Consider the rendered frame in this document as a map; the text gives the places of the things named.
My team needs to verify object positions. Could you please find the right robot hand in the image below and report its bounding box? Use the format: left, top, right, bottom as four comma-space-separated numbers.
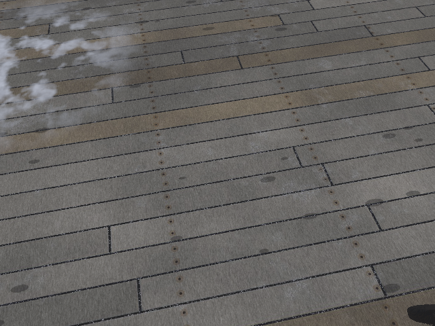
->
407, 304, 435, 326

